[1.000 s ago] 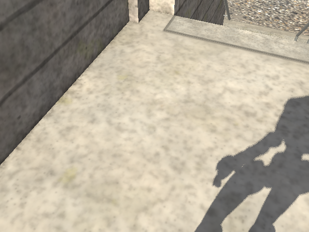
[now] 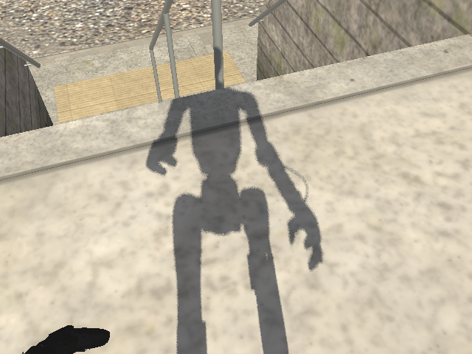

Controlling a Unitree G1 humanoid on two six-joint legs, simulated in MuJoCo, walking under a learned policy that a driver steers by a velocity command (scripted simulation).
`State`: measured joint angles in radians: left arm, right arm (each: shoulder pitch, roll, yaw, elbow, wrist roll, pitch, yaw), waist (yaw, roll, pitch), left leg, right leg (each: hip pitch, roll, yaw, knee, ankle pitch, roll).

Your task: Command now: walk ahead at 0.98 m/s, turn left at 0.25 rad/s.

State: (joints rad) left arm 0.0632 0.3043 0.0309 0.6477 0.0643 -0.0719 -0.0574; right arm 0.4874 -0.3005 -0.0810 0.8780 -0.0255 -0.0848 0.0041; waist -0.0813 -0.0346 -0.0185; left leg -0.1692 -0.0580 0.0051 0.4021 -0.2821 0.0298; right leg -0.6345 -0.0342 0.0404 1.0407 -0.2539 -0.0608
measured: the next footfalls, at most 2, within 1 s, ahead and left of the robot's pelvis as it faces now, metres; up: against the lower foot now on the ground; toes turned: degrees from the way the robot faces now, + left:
right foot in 0.16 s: +0.31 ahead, -0.14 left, +0.00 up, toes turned +6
left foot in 0.58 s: +0.67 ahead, +0.15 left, +0.00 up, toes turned +32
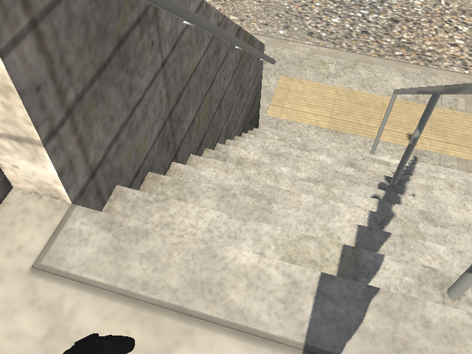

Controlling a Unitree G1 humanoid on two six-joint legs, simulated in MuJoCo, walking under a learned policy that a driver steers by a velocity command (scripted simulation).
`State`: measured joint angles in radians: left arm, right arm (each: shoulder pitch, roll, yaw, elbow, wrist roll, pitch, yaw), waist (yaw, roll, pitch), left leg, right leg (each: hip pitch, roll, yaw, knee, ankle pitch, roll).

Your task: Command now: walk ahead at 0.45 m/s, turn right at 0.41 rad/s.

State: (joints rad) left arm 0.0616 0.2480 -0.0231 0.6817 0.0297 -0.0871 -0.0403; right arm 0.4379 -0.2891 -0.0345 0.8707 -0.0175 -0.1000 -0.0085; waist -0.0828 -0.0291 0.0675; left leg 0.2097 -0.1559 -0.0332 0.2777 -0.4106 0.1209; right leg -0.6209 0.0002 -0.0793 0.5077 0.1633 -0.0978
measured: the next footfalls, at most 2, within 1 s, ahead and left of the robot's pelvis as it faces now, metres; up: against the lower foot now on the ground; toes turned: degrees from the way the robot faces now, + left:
right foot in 0.02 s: +0.26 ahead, -0.07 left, +0.00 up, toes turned -2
left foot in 0.66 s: +0.37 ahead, +0.05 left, +0.00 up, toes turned -45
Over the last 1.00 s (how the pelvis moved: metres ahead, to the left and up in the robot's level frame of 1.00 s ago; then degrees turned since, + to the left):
0.85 0.22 -0.02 36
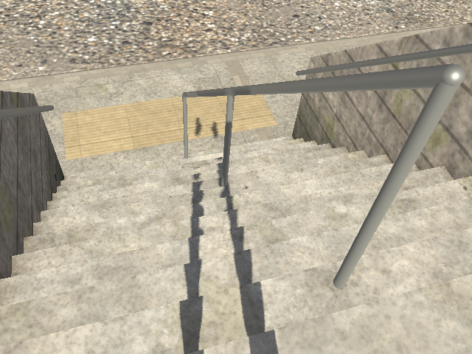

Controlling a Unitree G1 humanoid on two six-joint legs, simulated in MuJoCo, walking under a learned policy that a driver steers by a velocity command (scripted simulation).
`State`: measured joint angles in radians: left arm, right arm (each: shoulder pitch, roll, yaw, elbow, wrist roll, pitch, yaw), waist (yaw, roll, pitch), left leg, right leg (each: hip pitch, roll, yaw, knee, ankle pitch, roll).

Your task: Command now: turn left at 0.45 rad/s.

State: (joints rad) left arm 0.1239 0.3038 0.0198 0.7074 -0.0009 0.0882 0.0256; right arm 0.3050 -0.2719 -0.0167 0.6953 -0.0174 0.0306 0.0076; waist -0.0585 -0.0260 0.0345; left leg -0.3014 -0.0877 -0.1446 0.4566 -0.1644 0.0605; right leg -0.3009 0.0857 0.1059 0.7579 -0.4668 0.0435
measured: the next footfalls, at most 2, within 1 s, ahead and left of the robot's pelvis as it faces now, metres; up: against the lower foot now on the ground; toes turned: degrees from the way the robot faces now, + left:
right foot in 0.12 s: +0.02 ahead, -0.09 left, +0.00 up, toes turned +13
left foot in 0.56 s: -0.04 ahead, +0.11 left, +0.00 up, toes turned +23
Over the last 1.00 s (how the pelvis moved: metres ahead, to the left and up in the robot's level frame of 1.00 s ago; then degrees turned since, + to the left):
0.26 0.04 0.03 -35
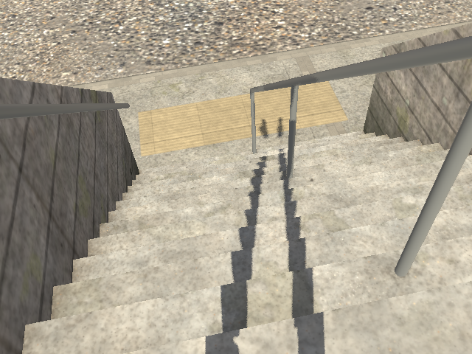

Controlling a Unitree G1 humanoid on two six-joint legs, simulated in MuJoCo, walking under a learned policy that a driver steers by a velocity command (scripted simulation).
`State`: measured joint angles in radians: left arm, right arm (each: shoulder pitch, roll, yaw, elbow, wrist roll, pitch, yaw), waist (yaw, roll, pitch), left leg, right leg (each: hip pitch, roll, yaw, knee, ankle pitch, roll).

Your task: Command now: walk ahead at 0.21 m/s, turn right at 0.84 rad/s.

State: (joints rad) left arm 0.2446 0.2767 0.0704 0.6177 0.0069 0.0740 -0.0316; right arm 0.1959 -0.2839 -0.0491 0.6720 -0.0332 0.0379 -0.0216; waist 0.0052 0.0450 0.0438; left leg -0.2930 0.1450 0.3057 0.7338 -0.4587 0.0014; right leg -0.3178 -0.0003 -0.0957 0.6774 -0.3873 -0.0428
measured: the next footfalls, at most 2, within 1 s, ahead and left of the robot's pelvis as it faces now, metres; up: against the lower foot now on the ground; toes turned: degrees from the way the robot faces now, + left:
left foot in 0.56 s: +0.41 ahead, +0.08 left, +0.00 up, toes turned +4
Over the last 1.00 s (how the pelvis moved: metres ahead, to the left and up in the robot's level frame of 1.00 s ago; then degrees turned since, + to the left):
-0.05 -0.01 -0.03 3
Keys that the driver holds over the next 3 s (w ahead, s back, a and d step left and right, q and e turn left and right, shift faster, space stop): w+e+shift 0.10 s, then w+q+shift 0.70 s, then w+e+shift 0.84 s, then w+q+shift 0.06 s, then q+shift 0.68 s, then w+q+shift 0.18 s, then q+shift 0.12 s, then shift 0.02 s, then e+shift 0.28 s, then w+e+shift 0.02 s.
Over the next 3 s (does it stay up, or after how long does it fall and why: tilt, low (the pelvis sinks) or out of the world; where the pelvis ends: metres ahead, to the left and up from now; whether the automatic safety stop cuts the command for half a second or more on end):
stays up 1.61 -0.06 -0.99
